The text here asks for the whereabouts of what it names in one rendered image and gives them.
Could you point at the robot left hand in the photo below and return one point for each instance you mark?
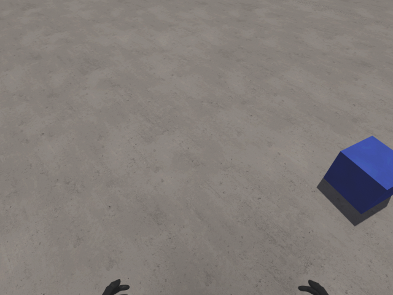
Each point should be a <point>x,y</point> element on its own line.
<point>115,287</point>

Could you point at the robot right hand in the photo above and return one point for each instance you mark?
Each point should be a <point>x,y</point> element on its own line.
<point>314,288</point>

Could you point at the carton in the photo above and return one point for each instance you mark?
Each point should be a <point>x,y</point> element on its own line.
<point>363,173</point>

